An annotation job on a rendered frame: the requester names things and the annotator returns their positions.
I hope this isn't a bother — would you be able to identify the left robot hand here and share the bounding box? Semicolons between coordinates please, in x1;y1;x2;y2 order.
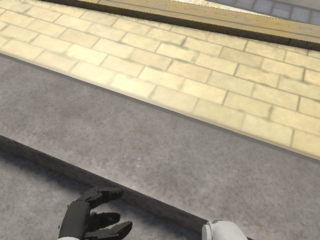
58;186;133;240

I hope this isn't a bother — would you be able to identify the right robot thigh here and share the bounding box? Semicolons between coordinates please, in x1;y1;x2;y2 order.
202;220;248;240

